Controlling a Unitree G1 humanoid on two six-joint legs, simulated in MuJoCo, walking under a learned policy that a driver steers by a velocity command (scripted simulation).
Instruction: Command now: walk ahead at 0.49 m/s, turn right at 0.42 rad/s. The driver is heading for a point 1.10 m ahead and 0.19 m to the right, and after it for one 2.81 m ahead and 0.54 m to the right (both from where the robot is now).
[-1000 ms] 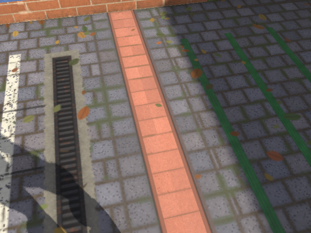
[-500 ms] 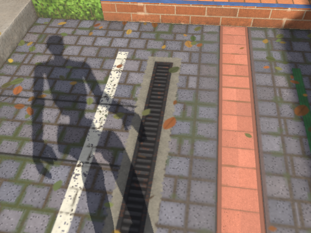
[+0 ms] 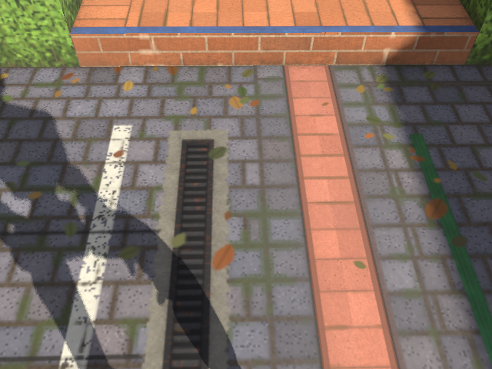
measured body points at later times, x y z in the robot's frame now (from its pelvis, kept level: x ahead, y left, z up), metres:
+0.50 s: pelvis +0.28 -0.03 +0.01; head +0.30 -0.06 +0.45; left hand +0.34 +0.24 -0.12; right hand +0.38 -0.31 -0.11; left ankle +0.47 +0.11 -0.68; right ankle +0.20 -0.06 -0.74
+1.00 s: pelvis +0.56 -0.06 +0.01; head +0.58 -0.06 +0.46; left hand +0.78 +0.12 -0.12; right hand +0.45 -0.29 -0.13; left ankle +0.55 +0.02 -0.74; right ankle +0.61 -0.24 -0.68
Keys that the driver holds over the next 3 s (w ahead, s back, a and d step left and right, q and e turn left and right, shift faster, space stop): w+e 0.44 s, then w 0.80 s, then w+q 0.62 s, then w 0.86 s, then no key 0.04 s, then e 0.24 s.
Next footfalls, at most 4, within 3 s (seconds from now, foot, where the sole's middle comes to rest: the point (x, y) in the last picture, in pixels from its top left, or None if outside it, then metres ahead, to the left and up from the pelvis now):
0.16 right None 0.24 -0.07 -0.78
0.68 left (246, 331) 0.59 0.01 -0.78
1.20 right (337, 269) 0.78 -0.27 -0.78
1.76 left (300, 190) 1.09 -0.18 -0.78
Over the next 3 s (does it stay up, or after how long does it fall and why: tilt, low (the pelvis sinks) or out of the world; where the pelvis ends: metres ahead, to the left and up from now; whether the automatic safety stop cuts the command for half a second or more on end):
stays up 1.53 -0.24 0.00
